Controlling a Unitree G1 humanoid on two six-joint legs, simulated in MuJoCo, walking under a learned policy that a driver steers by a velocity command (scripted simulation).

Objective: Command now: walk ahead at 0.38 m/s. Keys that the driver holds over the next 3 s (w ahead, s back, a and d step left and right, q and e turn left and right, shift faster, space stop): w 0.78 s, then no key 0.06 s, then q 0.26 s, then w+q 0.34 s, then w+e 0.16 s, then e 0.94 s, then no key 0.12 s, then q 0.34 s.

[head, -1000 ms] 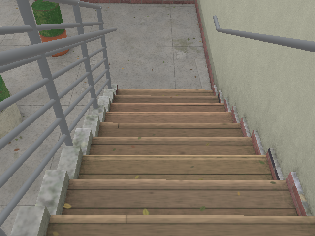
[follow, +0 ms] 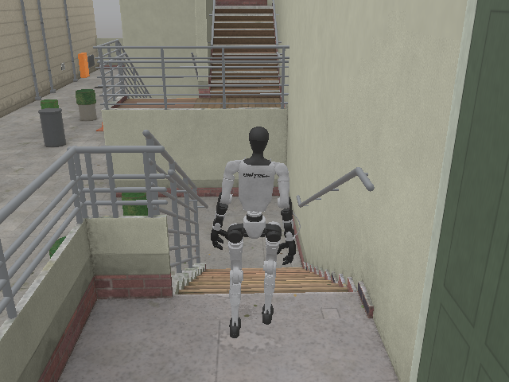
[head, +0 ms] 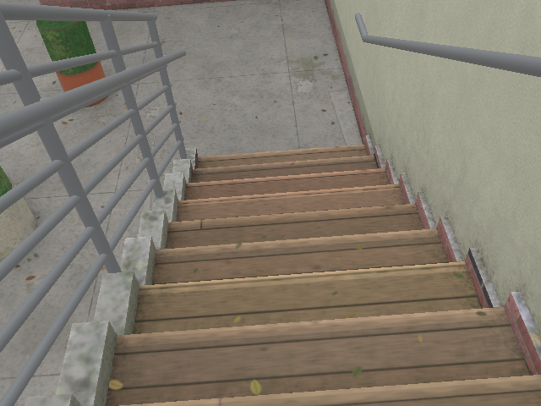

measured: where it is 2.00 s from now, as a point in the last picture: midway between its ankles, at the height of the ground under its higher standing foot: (266, 339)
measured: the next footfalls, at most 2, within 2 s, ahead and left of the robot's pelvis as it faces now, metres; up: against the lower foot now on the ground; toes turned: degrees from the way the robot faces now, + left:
left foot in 0.44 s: +0.27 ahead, +0.07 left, +0.00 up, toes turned +5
right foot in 0.86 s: +0.50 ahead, -0.09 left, -0.16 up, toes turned -7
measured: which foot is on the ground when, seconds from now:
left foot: down 0.00-0.00, up 0.02-0.42, down 0.44-0.86, up 0.88-1.00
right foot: down 0.00-0.44, up 0.46-0.84, down 0.86-1.00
